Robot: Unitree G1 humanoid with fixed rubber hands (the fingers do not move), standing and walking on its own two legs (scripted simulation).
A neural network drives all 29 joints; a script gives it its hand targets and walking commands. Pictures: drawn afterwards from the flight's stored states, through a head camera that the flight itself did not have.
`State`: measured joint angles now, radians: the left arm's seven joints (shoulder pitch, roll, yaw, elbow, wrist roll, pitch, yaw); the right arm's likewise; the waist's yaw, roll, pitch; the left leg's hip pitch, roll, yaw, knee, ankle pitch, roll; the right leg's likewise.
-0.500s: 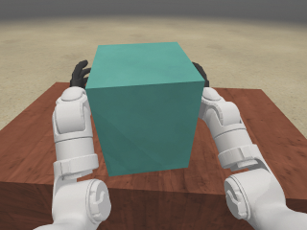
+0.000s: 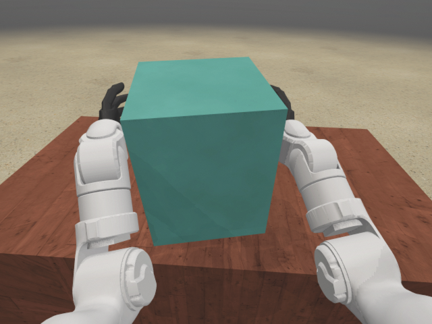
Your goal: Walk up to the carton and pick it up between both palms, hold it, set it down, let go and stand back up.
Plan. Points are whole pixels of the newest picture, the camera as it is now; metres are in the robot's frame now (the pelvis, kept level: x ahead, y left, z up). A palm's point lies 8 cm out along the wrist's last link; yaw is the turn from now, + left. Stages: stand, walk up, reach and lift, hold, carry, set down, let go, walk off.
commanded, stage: hold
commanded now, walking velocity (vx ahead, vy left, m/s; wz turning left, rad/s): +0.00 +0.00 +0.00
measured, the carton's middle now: (202, 148) +0.35 +0.01 +0.23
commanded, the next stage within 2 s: none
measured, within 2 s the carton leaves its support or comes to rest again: neither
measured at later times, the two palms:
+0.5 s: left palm (115, 125) +0.36 +0.16 +0.28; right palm (284, 126) +0.36 -0.14 +0.26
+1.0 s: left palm (114, 131) +0.36 +0.16 +0.27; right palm (285, 129) +0.35 -0.13 +0.26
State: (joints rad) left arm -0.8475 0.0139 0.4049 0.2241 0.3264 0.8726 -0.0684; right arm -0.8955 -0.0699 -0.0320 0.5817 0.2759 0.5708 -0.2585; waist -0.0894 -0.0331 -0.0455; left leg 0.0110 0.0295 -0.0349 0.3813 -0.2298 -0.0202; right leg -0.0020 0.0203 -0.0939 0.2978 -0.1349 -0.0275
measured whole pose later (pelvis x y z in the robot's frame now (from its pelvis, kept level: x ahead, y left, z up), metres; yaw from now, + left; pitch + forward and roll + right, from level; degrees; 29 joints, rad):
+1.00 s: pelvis +0.00 +0.00 +0.00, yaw +0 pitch -10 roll -1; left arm -0.81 0.01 0.39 0.18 0.33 0.88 -0.07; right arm -0.88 -0.07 -0.02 0.55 0.30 0.58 -0.27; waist -0.10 -0.03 -0.03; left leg 0.02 0.03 -0.04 0.40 -0.24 -0.02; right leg 0.01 0.02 -0.10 0.30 -0.14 -0.03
